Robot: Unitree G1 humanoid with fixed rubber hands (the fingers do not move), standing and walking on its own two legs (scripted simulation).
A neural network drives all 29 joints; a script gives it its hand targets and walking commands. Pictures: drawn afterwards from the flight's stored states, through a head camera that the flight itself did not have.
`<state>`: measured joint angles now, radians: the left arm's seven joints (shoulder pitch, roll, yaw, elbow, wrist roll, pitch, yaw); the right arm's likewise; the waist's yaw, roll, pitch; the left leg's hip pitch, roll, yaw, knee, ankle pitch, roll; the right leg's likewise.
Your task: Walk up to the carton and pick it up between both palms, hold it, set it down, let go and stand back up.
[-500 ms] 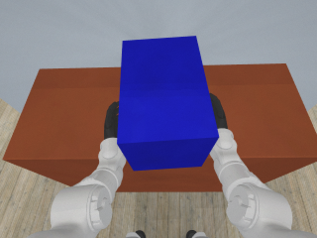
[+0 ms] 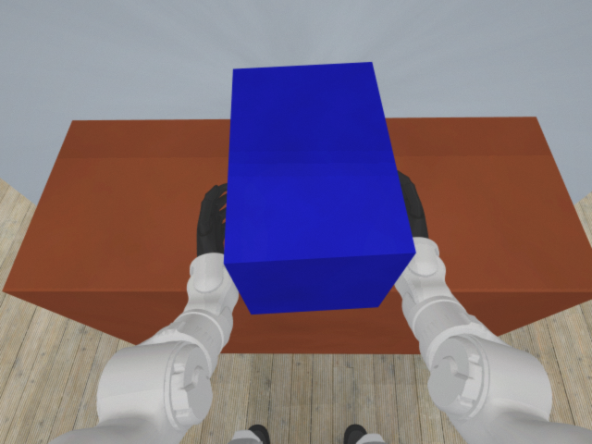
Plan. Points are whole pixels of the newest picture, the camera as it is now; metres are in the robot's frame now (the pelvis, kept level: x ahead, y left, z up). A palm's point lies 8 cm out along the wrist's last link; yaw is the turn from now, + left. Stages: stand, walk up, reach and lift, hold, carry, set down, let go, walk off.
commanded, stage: reach and lift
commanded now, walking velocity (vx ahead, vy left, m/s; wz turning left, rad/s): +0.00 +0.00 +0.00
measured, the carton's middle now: (308, 193) +0.46 +0.00 +0.01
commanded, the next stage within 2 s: none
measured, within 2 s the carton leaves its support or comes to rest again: leaves its support in 1.16 s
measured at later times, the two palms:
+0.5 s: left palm (212, 243) +0.40 +0.14 -0.02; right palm (410, 227) +0.42 -0.14 -0.01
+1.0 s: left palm (211, 244) +0.40 +0.14 -0.02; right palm (411, 229) +0.41 -0.14 -0.01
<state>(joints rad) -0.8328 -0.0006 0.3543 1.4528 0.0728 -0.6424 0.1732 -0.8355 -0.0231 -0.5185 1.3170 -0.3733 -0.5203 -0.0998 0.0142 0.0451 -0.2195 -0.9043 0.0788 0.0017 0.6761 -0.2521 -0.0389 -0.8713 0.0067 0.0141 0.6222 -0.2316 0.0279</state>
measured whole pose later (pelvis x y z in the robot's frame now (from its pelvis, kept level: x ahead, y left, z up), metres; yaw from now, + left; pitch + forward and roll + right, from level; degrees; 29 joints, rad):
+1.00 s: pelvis +0.01 +0.00 +0.00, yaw +1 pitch +28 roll -3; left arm -0.82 0.03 0.11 1.52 -0.13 -0.65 0.19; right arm -0.79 -0.05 -0.21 1.33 -0.15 -0.48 -0.17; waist -0.02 0.06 -0.28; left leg -0.93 0.08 -0.04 0.73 -0.28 -0.04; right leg -0.87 0.01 -0.02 0.65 -0.26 0.02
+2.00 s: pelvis -0.03 +0.00 +0.03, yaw +3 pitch +7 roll -1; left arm -0.82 -0.01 0.28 1.10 0.08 0.03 0.16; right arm -0.79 -0.02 -0.32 1.04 -0.12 0.06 -0.14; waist -0.01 0.00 -0.18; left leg -0.40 0.03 -0.05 0.40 -0.12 -0.04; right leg -0.37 -0.02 0.02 0.37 -0.13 0.03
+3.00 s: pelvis -0.01 +0.00 +0.03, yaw +4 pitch -2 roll -2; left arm -0.50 -0.05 0.18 0.23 0.13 0.56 0.13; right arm -0.59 -0.07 0.02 0.49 0.23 0.38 -0.25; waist -0.06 -0.02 -0.05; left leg -0.23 0.03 -0.09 0.45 -0.19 -0.04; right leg -0.15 0.00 0.01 0.34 -0.16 0.04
